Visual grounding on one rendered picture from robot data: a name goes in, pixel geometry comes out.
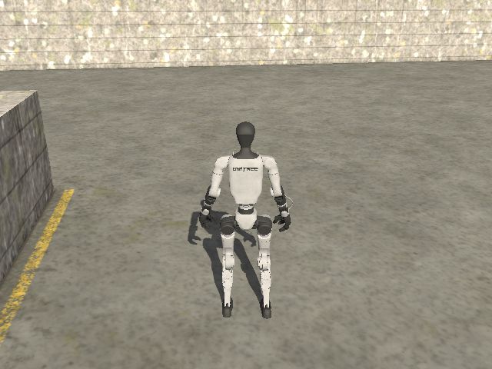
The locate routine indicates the left robot hand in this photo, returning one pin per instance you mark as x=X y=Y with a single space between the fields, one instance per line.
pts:
x=204 y=218

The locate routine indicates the left robot forearm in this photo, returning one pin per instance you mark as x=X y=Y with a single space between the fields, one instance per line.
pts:
x=208 y=203

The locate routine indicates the right robot hand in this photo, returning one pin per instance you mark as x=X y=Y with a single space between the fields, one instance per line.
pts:
x=286 y=220

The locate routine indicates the right robot forearm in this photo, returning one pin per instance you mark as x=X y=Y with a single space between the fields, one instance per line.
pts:
x=282 y=204

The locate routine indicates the robot shin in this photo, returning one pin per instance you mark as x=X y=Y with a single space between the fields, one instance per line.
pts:
x=265 y=279
x=227 y=281

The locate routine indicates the left robot upper arm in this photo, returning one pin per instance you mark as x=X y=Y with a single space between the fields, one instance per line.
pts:
x=217 y=175

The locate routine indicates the right robot upper arm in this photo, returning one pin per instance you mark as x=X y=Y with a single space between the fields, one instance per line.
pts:
x=273 y=174

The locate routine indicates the left robot shin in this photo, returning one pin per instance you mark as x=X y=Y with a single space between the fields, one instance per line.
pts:
x=227 y=281

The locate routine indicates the right robot shin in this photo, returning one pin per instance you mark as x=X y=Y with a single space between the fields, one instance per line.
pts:
x=265 y=279

